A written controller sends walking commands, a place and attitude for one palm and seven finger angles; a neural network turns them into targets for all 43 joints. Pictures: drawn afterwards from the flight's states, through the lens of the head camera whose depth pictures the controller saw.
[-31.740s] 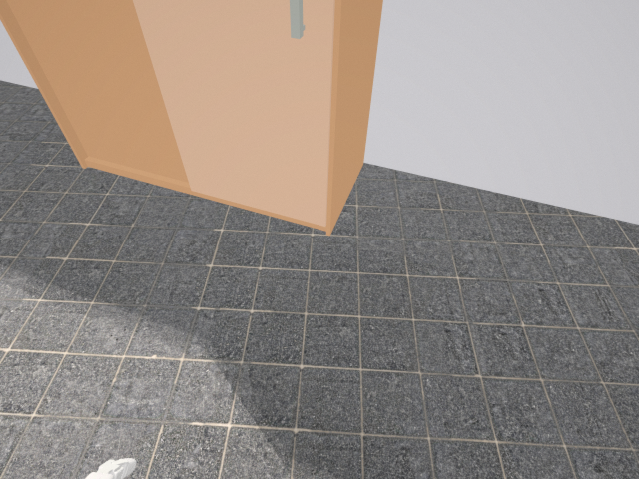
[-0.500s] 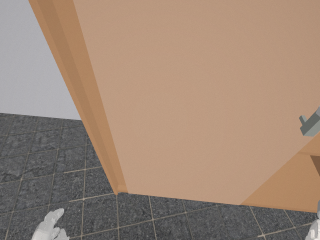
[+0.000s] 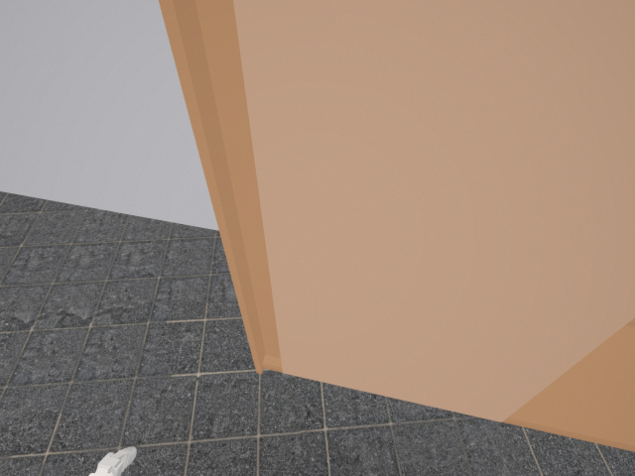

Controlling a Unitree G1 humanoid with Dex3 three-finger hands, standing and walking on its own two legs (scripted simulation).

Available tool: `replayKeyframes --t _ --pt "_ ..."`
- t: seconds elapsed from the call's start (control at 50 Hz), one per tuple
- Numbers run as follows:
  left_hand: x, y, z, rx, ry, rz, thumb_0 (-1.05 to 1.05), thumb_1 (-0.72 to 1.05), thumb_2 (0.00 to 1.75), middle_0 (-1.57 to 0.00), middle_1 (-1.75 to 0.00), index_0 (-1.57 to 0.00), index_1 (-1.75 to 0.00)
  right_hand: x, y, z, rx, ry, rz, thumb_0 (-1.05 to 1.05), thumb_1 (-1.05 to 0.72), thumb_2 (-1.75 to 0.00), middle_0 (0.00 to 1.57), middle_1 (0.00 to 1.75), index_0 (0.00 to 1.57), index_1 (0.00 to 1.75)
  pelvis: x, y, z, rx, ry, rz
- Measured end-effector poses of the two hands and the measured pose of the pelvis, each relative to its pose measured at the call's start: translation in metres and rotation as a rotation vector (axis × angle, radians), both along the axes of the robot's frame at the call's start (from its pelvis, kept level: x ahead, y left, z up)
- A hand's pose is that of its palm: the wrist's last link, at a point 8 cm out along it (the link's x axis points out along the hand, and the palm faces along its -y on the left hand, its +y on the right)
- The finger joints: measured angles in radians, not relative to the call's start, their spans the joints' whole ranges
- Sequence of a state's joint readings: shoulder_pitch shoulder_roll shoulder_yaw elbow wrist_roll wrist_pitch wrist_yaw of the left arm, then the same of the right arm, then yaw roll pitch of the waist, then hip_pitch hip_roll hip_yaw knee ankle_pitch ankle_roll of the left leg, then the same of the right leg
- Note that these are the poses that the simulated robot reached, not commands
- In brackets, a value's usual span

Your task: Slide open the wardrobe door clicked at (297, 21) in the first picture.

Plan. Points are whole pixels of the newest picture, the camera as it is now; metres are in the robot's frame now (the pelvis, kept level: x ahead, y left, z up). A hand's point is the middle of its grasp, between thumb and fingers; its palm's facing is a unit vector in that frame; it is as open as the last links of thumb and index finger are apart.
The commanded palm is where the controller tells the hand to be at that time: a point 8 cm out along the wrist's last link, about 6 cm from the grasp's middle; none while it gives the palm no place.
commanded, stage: stop walking and hold the door there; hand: right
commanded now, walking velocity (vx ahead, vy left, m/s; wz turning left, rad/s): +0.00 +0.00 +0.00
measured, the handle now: out of the picture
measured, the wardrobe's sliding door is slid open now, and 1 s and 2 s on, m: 0.57 0.57 0.57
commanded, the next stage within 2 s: loosen the grip on the handle in 1.62 s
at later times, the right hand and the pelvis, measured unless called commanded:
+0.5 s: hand out of the picture +0.39 -0.39 +0.17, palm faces +0.53 +0.80 -0.27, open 6.2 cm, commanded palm +0.35 -0.41 +0.15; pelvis +0.01 -0.05 -0.01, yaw -3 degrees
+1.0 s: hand out of the picture +0.39 -0.38 +0.17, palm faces +0.47 +0.86 -0.20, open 5.9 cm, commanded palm +0.35 -0.41 +0.15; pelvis -0.04 -0.08 +0.00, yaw -1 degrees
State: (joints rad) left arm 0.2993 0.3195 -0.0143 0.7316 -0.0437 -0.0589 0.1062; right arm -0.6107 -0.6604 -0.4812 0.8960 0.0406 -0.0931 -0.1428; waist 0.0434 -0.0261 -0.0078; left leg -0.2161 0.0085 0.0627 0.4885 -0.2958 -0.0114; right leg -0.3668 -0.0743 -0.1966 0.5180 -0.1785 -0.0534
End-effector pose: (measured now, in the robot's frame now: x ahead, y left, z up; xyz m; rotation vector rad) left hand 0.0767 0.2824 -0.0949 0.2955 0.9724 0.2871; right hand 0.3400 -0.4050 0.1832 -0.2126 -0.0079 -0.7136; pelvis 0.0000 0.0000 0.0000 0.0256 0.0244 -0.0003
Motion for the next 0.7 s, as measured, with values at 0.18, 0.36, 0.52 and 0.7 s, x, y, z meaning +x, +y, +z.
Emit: replayKeyframes --t 0.18,0.36,0.52,0.7 --pt "-0.012 0.01 0.004 0.028 0.014 0.011 0.01 0.9 0.9 -0.21 -0.3 -0.21 -0.3 0.0 0.0 0.001 0.006 0.008 0.002 -0.1 -0.67 -0.75 0.33 1.29 0.19 1.31 -0.001 0.002 0.002 -0.008 0.006 -0.008" --pt "0.0 0.001 -0.012 0.006 0.07 0.0 0.01 0.9 0.9 -0.21 -0.3 -0.21 -0.3 0.0 -0.004 0.0 -0.029 0.009 0.034 -0.12 -0.63 -0.77 0.37 1.3 0.21 1.33 0.009 -0.012 -0.003 -0.004 -0.007 -0.029" --pt "0.043 -0.049 -0.015 -0.001 -0.003 -0.031 0.01 0.9 0.9 -0.2 -0.3 -0.2 -0.3 0.006 -0.018 -0.007 -0.113 -0.013 0.165 -0.18 -0.6 -0.81 0.43 1.37 0.34 1.38 0.008 -0.058 -0.009 -0.039 -0.031 -0.047" --pt "0.06 -0.138 -0.001 -0.132 -0.115 -0.167 0.01 0.9 0.9 -0.21 -0.3 -0.21 -0.3 0.006 -0.018 -0.007 -0.07 -0.038 0.23 -0.14 -0.66 -0.76 0.45 1.4 0.33 1.4 -0.021 -0.077 0.0 -0.003 -0.01 -0.034"
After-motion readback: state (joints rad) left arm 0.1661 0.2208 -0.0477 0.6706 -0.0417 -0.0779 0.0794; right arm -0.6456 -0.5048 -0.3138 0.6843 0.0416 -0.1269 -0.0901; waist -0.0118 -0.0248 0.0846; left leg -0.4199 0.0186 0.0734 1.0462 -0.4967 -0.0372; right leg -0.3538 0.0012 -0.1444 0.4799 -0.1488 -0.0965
